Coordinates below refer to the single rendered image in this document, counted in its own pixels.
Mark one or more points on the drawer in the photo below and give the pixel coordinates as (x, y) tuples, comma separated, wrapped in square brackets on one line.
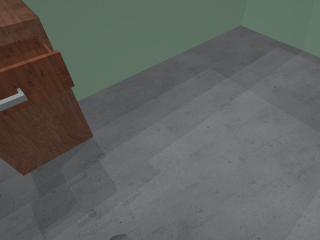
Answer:
[(30, 65)]

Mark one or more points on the handle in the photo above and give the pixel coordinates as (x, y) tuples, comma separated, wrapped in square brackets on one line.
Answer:
[(13, 100)]

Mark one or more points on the cabinet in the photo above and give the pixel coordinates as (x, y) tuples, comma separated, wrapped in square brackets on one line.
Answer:
[(37, 134)]

